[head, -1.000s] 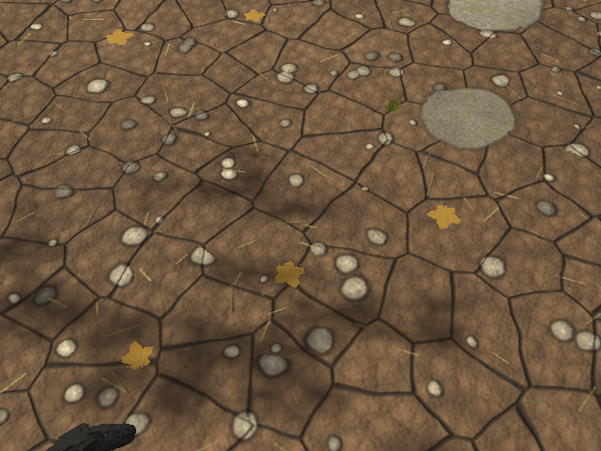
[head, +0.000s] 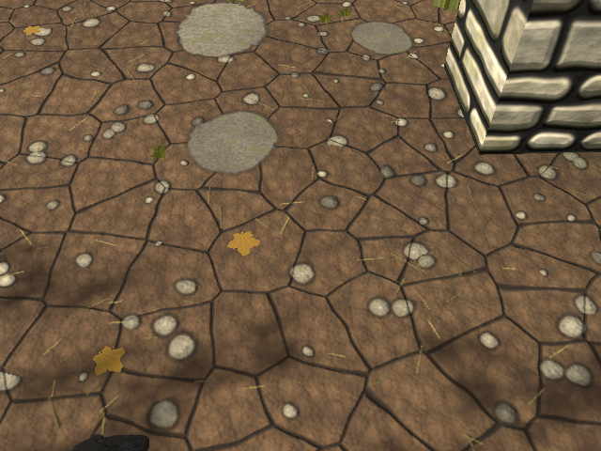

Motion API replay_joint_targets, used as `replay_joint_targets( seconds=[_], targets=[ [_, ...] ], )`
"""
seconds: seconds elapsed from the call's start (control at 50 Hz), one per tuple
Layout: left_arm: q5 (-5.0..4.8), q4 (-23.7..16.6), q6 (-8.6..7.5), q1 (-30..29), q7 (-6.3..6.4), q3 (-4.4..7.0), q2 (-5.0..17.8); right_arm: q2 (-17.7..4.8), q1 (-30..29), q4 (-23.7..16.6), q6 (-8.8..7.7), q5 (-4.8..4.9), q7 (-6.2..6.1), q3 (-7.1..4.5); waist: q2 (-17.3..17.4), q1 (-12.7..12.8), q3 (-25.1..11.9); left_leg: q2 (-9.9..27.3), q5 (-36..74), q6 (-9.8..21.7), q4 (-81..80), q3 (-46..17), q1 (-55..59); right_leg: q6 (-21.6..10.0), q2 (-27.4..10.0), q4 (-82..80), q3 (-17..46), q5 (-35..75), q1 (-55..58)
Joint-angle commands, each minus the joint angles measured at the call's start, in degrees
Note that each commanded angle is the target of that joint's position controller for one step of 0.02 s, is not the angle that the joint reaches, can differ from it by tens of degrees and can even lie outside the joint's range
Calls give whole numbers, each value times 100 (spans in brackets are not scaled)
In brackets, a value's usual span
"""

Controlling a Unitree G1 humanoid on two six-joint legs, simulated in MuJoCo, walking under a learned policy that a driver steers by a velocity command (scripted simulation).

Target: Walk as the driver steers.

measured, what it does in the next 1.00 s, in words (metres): walks ahead: left foot, then right foot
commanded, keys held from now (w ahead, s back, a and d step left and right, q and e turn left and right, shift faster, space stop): q+shift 0.16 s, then w+q+shift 0.14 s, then q+shift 0.14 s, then e+shift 0.56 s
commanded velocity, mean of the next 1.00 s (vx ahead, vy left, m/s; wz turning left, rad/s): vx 0.13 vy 0.00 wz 0.19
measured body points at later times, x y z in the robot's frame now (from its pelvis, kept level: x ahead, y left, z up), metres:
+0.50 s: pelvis +0.08 +0.02 +0.01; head +0.09 +0.04 +0.46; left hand +0.16 +0.36 -0.06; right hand +0.31 -0.21 -0.07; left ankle -0.02 +0.11 -0.73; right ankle +0.18 -0.07 -0.73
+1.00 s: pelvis +0.15 +0.07 +0.01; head +0.19 +0.10 +0.46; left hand +0.23 +0.40 -0.09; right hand +0.37 -0.17 -0.06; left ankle +0.12 +0.17 -0.73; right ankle +0.15 -0.07 -0.65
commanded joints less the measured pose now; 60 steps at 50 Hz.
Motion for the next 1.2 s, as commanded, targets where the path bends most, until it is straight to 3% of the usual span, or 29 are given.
replay_joint_targets(
  seconds=[0.02, 0.04, 0.06, 0.08, 0.1, 0.12, 0.16, 0.18, 0.24, 0.36, 0.44, 0.48, 0.5, 0.52, 0.54, 0.56, 0.58, 0.62, 0.7, 0.78, 0.84, 0.86, 0.88, 0.9, 0.92, 0.96, 1.0, 1.08, 1.2],
  targets=[
    [-96, -269, 2, -73, 100, 423, 1131, -531, -43, -498, -99, 23, 52, -172, -605, 152, -347, -64, 300, 194, -664, 202, -58, -954, -1829, -538, 1104, 2480, 688],
    [-142, -238, 22, -78, 114, 433, 1075, -549, 134, -460, -107, 12, 61, -198, -512, 57, -364, -166, 904, 337, -1313, 193, 276, -692, -1641, -191, 830, 2206, 576],
    [-120, -194, 19, 128, 113, 439, 938, -853, 284, -474, -124, -28, 16, -301, 177, 100, -383, 116, 2221, 637, -1983, -625, 786, -207, -1185, 722, 340, 1249, 102],
    [97, -488, -22, -107, 85, 368, 666, -1629, 335, -627, -175, -61, -77, -498, 1849, 270, -337, 1433, 4531, 1501, -2238, -2872, 1657, 466, -168, 2347, -251, -845, -1572],
    [85, -685, -100, -810, 91, 345, 685, -1514, 639, -691, -261, -268, -31, -457, 1797, -245, -625, 1846, 4785, 2356, -2580, -3754, 2014, 549, 404, 3476, 592, -2338, -2449],
    [2, -626, -138, -737, 74, 383, 768, -1390, 572, -688, -354, -312, -14, -428, 1068, -144, -685, 1649, 4492, 2216, -2497, -3360, 2192, 491, 209, 3966, 979, -2101, -2622],
    [-16, -435, -142, -531, 86, 417, 793, -1177, 6, -788, -341, -42, -97, -402, 355, 149, -620, 1112, 4196, 1637, -2299, -2618, 2179, 504, 23, 3778, 1071, -1193, -2733],
    [-6, -392, -181, -381, 42, 445, 857, -1034, 65, -769, -290, 101, -168, -368, 327, 203, -885, 894, 2677, 1511, -2509, -2542, 2180, 504, -77, 3386, 1090, -772, -2528],
    [-161, -363, -366, -546, -189, 454, 803, -1025, 361, -816, -266, 67, -220, -339, 744, 40, -495, 696, -1005, 1537, -3337, -3050, 1936, 517, 60, 2238, 942, -93, -2462],
    [-151, -285, -737, -867, -230, 457, 731, -1219, 368, -870, -284, 19, -257, -398, 953, -62, -4, 252, -16, 1470, -3060, -2988, 1362, 572, 377, 330, 975, 71, -1634],
    [-205, -229, -736, -491, -228, 555, 983, -1249, -11, -1056, -110, 56, -209, -419, 1159, 199, -221, 21, 1198, 1219, -2529, -3383, 846, 603, 514, -408, 991, 264, -406],
    [-101, -9, -730, 7, -247, 575, 1071, -937, -191, -1109, -93, 36, -226, -304, 1085, 371, -543, -92, 1673, 931, -1823, -3061, 965, 430, 216, -1076, 832, 1295, 299],
    [11, -8, -719, 143, -233, 561, 1142, -603, -4, -1072, -119, -38, -232, -182, 766, 324, -849, -242, 1227, 708, -1249, -2748, 775, 181, -347, -1081, 1204, 1655, 967],
    [186, -121, -690, 200, -214, 482, 1282, -105, 316, -1078, -144, -221, -229, 6, -520, 150, -1136, -797, -348, 376, -104, -2078, 147, -356, -1391, -1325, 2629, 2340, 1692],
    [269, 112, -666, 267, -262, 434, 1191, -263, 621, -1192, -151, -145, -263, -32, -1701, -209, -829, -971, -1596, 88, 414, -1798, -569, -1223, -2069, -1526, 4287, 1934, 1514],
    [84, 25, -682, -59, -300, 258, 655, -651, 690, -973, -138, -200, -282, -106, -1180, -208, -452, -523, -1360, -177, 710, -1787, -585, -1366, -1996, -1537, 4176, 1491, 1138],
    [0, 50, -650, -46, -315, 215, 576, -865, 277, -951, -141, -264, -262, -164, -909, -51, -272, -410, -1126, -299, 707, -1484, -659, -1224, -1644, -1429, 3609, 1525, 1059],
    [-130, 86, -538, 51, -295, 308, 1025, -872, -93, -1000, -200, -315, -255, -200, -744, 43, -219, -318, -754, -424, 294, -1176, -740, -1049, -1283, -1317, 3329, 1703, 1111],
    [-214, 51, -287, 332, -129, 571, 1658, -602, -496, -992, -347, -134, -246, -127, -814, 222, -512, -776, -225, -405, -652, -737, -83, -970, -829, -1012, 2998, 3219, 1106],
    [-343, -22, -102, 299, -24, 625, 1469, -571, -645, -988, -399, -67, -193, -146, -887, 215, -721, -815, 228, -315, -1215, -885, 146, -896, -822, -829, 3332, 3455, 1176],
    [-399, -212, 43, 7, 83, 585, 1224, -707, -219, -774, -471, -78, -116, -255, -750, -58, -886, -473, 1859, -72, -2700, -871, 1634, -363, -394, -358, 3185, 2232, 299],
    [-319, -289, 44, 152, 82, 469, 859, -1083, -147, -822, -434, -202, -160, -339, 110, 28, -1036, 638, 2341, 436, -2735, -1827, 2426, -20, 35, 572, 2635, 590, -634],
    [-272, -364, 2, 545, 46, 458, 800, -1249, -400, -840, -376, -412, -124, -365, 1633, 333, -804, 1735, 3523, 1341, -2761, -3147, 2389, 277, 739, 1539, 1673, -2022, -1681],
    [-199, -192, -34, 915, 13, 597, 1302, -920, -575, -987, -376, -428, -135, -290, 1224, 362, -685, 2095, 3863, 1679, -2668, -3048, 2173, 516, 197, 2753, 1541, -2113, -1853],
    [-262, -57, -14, 963, -14, 683, 1502, -649, -756, -1036, -376, -381, -173, -212, 811, 401, -521, 1770, 3895, 1524, -2548, -2405, 1983, 616, 52, 3223, 1391, -1753, -1874],
    [-260, 18, 95, 995, 0, 677, 1370, -573, -971, -1018, -370, -243, -228, -185, 611, 422, -330, 1257, 3921, 1238, -2411, -1524, 1947, 817, -138, 3709, 1137, -1036, -2128],
    [-274, -152, 129, 774, -72, 566, 1108, -647, -837, -944, -341, -255, -271, -203, 735, 284, -222, 1058, 4414, 1310, -2499, -918, 1838, 968, -272, 3689, 752, -658, -2200],
    [-262, -554, 119, 258, -199, 444, 951, -834, -547, -813, -238, -276, -295, -293, 754, 1, -303, 1272, 4210, 1503, -2613, -564, 2264, 1015, -547, 2820, 502, -392, -2279],
    [-228, -756, 234, 192, -356, 448, 981, -1137, -758, -710, -273, -83, -89, -432, 827, 79, -326, 1452, 4157, 1279, -2414, 240, 1922, 638, -531, 1412, -25, -121, -1195]
  ],
)
Keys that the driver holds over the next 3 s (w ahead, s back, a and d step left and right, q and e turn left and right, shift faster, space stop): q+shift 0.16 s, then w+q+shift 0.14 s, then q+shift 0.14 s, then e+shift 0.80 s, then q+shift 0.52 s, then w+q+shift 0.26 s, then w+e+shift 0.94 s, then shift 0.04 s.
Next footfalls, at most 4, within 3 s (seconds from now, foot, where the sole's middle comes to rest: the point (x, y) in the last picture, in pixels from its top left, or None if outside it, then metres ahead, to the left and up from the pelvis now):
0.06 left None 0.02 0.11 -0.77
0.50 right None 0.21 -0.05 -0.77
0.84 left None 0.16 0.18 -0.77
1.30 right None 0.23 -0.08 -0.77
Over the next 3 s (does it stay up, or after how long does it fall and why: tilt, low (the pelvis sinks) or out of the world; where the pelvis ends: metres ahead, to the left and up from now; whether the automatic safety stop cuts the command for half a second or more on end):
stays up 1.09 0.25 0.01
